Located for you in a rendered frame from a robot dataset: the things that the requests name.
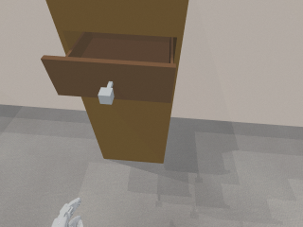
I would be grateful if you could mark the handle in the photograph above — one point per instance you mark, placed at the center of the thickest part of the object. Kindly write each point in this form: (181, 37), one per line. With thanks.
(106, 94)

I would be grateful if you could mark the cabinet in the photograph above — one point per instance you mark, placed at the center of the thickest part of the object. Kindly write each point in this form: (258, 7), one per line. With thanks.
(126, 130)

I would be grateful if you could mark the robot left hand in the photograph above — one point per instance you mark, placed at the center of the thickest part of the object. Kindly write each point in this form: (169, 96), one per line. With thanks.
(66, 213)

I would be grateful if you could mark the drawer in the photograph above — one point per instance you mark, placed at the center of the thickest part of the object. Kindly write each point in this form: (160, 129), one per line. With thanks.
(140, 66)

